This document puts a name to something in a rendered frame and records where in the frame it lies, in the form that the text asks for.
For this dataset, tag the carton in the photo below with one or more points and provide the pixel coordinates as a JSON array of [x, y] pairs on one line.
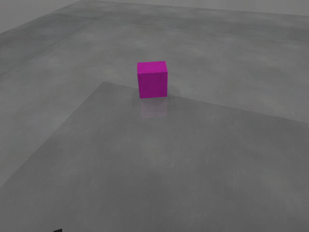
[[152, 79]]

